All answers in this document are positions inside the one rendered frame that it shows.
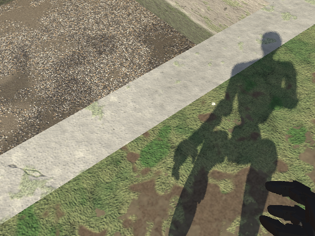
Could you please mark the right robot hand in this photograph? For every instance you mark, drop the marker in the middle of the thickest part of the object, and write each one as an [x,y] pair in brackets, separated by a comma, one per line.
[303,220]

